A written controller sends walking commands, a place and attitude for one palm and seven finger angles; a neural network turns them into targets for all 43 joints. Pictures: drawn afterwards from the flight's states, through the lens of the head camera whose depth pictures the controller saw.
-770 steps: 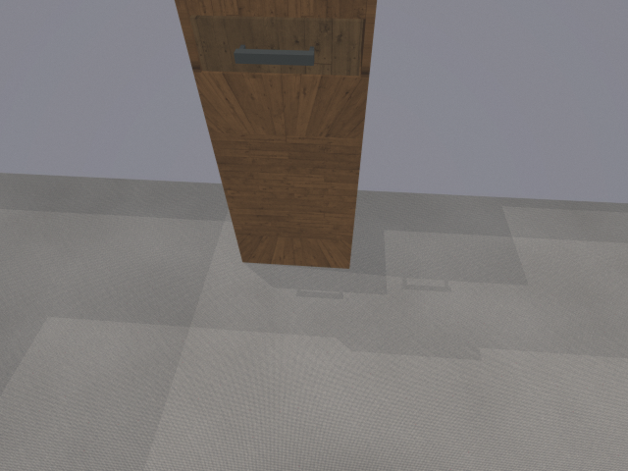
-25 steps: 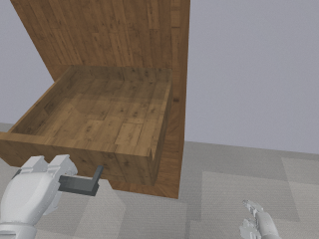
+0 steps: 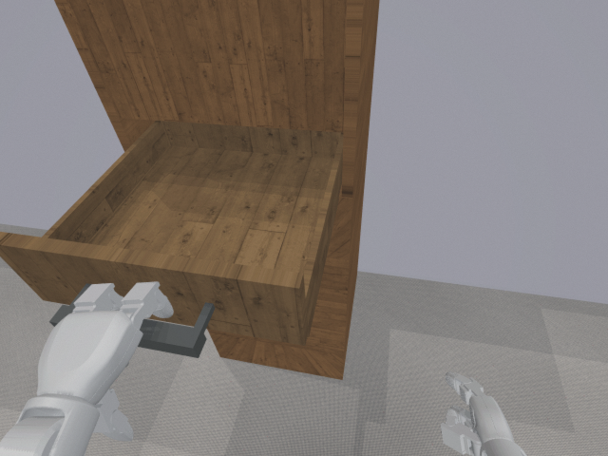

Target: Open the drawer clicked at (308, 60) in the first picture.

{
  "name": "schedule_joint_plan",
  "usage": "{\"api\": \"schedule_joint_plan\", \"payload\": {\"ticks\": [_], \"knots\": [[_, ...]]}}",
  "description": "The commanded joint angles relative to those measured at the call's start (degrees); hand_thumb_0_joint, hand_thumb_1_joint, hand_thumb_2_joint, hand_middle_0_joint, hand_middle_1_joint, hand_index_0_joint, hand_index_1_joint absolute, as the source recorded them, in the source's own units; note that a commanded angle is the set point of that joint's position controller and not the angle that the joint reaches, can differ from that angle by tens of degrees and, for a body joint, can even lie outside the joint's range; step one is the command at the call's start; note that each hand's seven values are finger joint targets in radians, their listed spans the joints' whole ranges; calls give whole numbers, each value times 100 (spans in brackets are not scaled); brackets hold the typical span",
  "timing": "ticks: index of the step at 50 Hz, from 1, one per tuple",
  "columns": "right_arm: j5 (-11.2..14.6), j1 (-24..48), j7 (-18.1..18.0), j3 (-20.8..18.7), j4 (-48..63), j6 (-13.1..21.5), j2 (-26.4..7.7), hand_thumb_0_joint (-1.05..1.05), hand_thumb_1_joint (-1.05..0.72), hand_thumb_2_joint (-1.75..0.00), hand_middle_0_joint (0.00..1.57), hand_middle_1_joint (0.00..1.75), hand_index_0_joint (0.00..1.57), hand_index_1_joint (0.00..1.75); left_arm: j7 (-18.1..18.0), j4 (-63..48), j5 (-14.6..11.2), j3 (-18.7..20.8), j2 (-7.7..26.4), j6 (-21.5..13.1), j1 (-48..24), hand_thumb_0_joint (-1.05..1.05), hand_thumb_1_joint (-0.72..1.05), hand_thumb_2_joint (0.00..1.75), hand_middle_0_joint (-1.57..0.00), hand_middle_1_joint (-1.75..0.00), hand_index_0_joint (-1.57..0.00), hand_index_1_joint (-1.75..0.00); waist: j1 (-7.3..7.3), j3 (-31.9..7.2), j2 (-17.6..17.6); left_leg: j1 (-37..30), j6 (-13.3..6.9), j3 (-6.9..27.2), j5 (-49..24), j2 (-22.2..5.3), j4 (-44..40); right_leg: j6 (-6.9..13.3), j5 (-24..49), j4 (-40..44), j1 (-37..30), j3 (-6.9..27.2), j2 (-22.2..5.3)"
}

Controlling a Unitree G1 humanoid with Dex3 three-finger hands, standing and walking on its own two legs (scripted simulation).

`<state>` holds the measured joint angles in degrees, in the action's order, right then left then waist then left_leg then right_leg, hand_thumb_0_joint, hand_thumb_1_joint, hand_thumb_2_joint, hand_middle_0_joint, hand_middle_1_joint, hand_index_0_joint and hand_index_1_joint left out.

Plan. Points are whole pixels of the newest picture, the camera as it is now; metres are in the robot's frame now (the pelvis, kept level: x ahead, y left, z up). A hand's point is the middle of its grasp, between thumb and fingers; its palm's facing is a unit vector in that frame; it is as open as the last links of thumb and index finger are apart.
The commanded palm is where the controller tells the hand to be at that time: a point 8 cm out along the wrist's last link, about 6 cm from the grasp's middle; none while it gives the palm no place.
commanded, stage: lift the hand off the handle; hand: left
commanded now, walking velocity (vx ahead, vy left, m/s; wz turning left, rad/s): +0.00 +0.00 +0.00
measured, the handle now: (137, 315) +0.23 +0.24 +0.11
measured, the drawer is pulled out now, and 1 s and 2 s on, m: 0.30 0.30 0.30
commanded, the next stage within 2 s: draw the hand back to the body in 1.54 s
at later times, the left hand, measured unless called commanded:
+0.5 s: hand (121, 352) +0.19 +0.24 +0.10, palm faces +0.05 -0.09 -0.99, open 13.3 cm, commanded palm +0.16 +0.24 +0.18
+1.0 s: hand (97, 313) +0.19 +0.24 +0.17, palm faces +0.12 -0.06 -0.99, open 13.3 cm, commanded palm +0.16 +0.24 +0.25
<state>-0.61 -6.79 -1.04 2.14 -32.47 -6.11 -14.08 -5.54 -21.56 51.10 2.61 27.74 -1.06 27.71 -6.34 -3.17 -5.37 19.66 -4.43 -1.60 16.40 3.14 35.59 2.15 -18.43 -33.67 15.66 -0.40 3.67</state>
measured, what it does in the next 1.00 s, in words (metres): stands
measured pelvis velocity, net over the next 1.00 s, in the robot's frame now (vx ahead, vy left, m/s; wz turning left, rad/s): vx -0.01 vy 0.00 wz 0.03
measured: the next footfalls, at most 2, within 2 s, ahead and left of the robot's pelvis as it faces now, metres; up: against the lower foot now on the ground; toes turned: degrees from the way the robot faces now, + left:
none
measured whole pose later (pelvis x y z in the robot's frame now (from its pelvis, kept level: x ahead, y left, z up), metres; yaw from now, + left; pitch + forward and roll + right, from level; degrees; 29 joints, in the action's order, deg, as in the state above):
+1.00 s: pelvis -0.01 +0.00 +0.01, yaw +2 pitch -4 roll -1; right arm 1.3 -4.4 -2.0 3.2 -34.8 -5.0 -14.8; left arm 5.8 -27.3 43.6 3.8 36.1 2.2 15.3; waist -7.4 -0.2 -7.2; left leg 11.6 -4.4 -0.1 11.7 4.2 27.7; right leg 2.0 -14.6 -26.3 7.4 -1.6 2.7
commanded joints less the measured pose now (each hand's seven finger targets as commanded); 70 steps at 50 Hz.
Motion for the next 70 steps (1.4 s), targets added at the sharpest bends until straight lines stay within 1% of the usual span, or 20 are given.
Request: {"api": "schedule_joint_plan", "payload": {"ticks": [1, 5, 16, 25, 27, 30, 33, 35, 38, 40, 44, 50, 52, 54, 59, 60, 63, 65, 67, 70], "knots": [[2, 844, -15, -242, 977, 288, -569, 0, -90, -90, 20, 30, 20, 30, -281, -1085, 68, 582, 899, -66, -505, 0, -50, 30, -30, -120, -30, -120, 15, -511, 310, -603, 342, 388, -670, -349, -550, -3, 244, 605, 516, 106, -147], [41, 966, -47, -256, 901, 272, -563, 0, -90, -90, 20, 30, 20, 30, -298, -866, 99, 591, 948, -43, -937, 0, -50, 30, -30, -120, -30, -120, 111, -364, 289, -612, 325, 443, -430, -321, -551, 19, 90, 622, 648, 189, -105], [33, 966, -114, -223, 834, 289, -513, 0, -90, -90, 20, 30, 20, 30, -248, -1110, 89, 559, 1143, 7, -1570, 0, -50, 30, -30, -120, -30, -120, 71, -583, 108, -755, 321, 465, -433, -312, -649, 26, 31, 643, 502, 137, -158], [123, 1190, -211, -171, 878, 416, -547, 0, -90, -90, 20, 30, 20, 30, -89, -1550, -252, 904, 1411, -15, -1608, 0, -50, 30, -30, -120, -30, -120, 7, -534, 14, -1047, 326, 514, -684, -324, -883, 12, 255, 936, 144, 159, -151], [109, 1089, -198, -186, 787, 376, -522, 0, -90, -90, 20, 30, 20, 30, -2, -1400, -269, 919, 1415, 39, -1607, 0, -50, 30, -30, -120, -30, -120, 31, -329, 216, -1013, 334, 471, -713, -325, -949, -9, 232, 1008, 143, 107, -183], [194, 1310, -166, -146, 820, 364, -539, 0, -90, -90, 20, 30, 20, 30, 148, -1447, -363, 909, 1440, 150, -1880, 0, -50, 30, -30, -120, -30, -120, 41, -308, -21, -1101, 339, 525, -653, -328, -1076, 7, 246, 1053, 28, 129, -144], [150, 1172, -175, -173, 817, 369, -543, 0, -90, -90, 20, 30, 20, 30, 277, -1758, -363, 703, 1409, 149, -2266, 0, -50, 30, -30, -120, -30, -120, 59, -414, -33, -1198, 369, 544, -708, -351, -1205, -21, 305, 1042, -68, 29, -182], [209, 1352, -189, -128, 889, 439, -556, 0, -90, -90, 20, 30, 20, 30, 305, -1870, -482, 1015, 1661, 176, -2152, 0, -50, 30, -30, -120, -30, -120, -8, -590, -16, -1253, 337, 579, -709, -363, -1206, -16, 361, 1066, -278, 69, -146], [146, 1201, -191, -156, 779, 400, -550, 0, -90, -90, 20, 30, 20, 30, 410, -1821, -403, 874, 1608, 169, -2371, 0, -50, 30, -30, -120, -30, -120, 47, -369, 124, -1260, 362, 533, -777, -350, -1248, -15, 312, 1173, -169, 35, -189], [236, 1431, -158, -106, 879, 470, -566, 0, -90, -90, 20, 30, 20, 30, 460, -2036, -570, 1086, 1751, 209, -2369, 0, -50, 30, -30, -120, -30, -120, -2, -555, -186, -1344, 350, 570, -846, -346, -1242, -4, 449, 1164, -372, 79, -155], [181, 1286, -154, -120, 798, 407, -582, 0, -90, -90, 20, 30, 20, 30, 617, -1854, -596, 1228, 1968, 284, -2509, 0, -50, 30, -30, -120, -30, -120, -18, -442, 88, -1356, 348, 492, -1055, -299, -1253, -35, 511, 1297, -410, 55, -233], [303, 1564, -75, -70, 858, 487, -589, 0, -90, -90, 20, 30, 20, 30, 854, -2035, -891, 1301, 2030, 327, -2891, 0, -50, 30, -30, -120, -30, -120, -9, -502, -279, -1401, 377, 581, -915, -335, -1363, -16, 501, 1253, -494, 33, -164], [251, 1388, -40, -84, 749, 427, -558, 0, -90, -90, 20, 30, 20, 30, 983, -1648, -803, 1112, 1892, 473, -2785, 0, -50, 30, -30, -120, -30, -120, 0, -350, 85, -1268, 401, 524, -993, -312, -1404, -38, 475, 1274, -459, -26, -224], [255, 1445, 19, -76, 742, 325, -616, 0, -90, -90, 20, 30, 20, 30, 1129, -1428, -809, 1311, 2118, 653, -2796, 0, -50, 30, -30, -120, -30, -120, -75, -304, 240, -1139, 377, 487, -1105, -289, -1437, -53, 605, 1287, -594, 0, -245], [303, 1630, 104, -16, 903, 200, -660, 0, -90, -90, 20, 30, 20, 30, 1579, -1621, -1030, 1545, 2420, 863, -2857, 0, -50, 30, -30, -120, -30, -120, -119, -525, 229, -1079, 336, 387, -1280, -252, -1347, -108, 891, 1244, -814, 35, -308], [398, 1745, 117, 6, 1000, 272, -672, 0, -90, -90, 20, 30, 20, 30, 1636, -1776, -1237, 1565, 2328, 877, -2681, 0, -50, 30, -30, -120, -30, -120, -69, -550, -66, -1142, 333, 430, -1267, -295, -1281, -83, 946, 1246, -785, 73, -251], [302, 1555, 45, 18, 953, 296, -676, 0, -90, -90, 20, 30, 20, 30, 1802, -1726, -1278, 1660, 2542, 737, -2946, 0, -50, 30, -30, -120, -30, -120, -48, -419, 366, -1135, 290, 370, -1155, -237, -1272, -157, 764, 1331, -604, -16, -311], [386, 1665, 32, 24, 996, 398, -688, 0, -90, -90, 20, 30, 20, 30, 1828, -1948, -1410, 1795, 2666, 646, -3180, 0, -50, 30, -30, -120, -30, -120, 1, -406, -17, -1216, 300, 437, -1024, -272, -1220, -114, 611, 1375, -502, 57, -266], [297, 1493, 9, 5, 897, 422, -649, 0, -90, -90, 20, 30, 20, 30, 1851, -1778, -1378, 1848, 2748, 517, -3442, 0, -50, 30, -30, -120, -30, -120, -32, -494, 178, -1273, 302, 408, -1062, -225, -1213, -125, 521, 1383, -469, -12, -311], [387, 1627, 46, -16, 883, 502, -673, 0, -90, -90, 20, 30, 20, 30, 1829, -1818, -1516, 1928, 2792, 528, -3703, 0, -50, 30, -30, -120, -30, -120, -22, -435, -244, -1267, 336, 470, -1062, -247, -1198, -66, 566, 1382, -433, 62, -271]]}}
